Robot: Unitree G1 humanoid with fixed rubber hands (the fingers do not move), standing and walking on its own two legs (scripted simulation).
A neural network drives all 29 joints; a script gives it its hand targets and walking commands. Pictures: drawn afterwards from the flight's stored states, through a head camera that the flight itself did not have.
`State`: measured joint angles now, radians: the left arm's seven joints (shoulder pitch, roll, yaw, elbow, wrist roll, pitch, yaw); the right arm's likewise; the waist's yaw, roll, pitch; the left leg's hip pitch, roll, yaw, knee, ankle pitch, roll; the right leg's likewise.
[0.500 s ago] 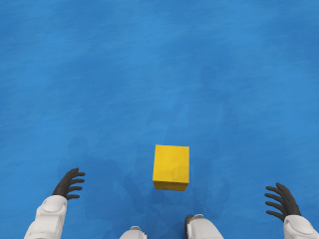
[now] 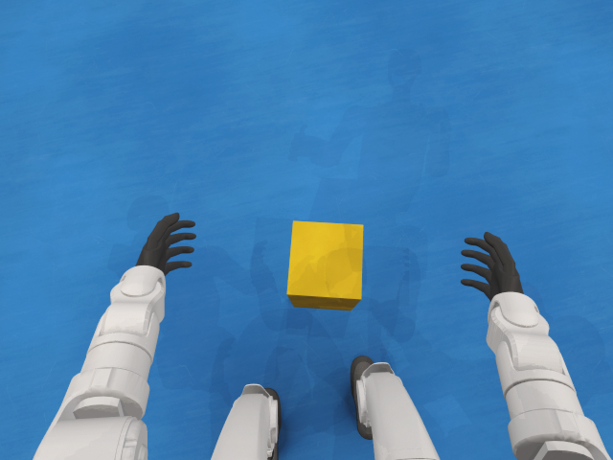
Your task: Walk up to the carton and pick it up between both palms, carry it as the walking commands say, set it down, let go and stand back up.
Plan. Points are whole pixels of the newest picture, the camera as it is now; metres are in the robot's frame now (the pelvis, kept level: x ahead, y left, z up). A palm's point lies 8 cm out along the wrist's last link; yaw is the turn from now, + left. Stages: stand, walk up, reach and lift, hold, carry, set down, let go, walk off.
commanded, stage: reach and lift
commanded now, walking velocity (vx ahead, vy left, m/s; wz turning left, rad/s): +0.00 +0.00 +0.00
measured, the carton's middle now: (324, 270) +0.45 -0.04 -0.57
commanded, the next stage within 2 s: none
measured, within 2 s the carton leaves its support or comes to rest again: neither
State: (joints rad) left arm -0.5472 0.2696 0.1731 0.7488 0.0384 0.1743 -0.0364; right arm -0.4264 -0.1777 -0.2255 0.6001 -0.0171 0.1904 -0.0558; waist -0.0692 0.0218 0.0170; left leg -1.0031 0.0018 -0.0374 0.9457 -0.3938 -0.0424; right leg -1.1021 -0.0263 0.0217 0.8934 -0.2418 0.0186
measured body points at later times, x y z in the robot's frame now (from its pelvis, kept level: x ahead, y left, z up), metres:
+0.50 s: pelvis -0.02 +0.00 -0.03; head +0.28 -0.01 +0.30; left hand +0.50 +0.14 -0.15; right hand +0.46 -0.22 -0.15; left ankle +0.02 +0.14 -0.67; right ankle +0.09 -0.13 -0.67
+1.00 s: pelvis -0.02 +0.00 -0.11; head +0.31 -0.01 +0.21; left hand +0.51 +0.13 -0.24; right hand +0.47 -0.20 -0.25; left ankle +0.02 +0.15 -0.67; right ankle +0.09 -0.13 -0.67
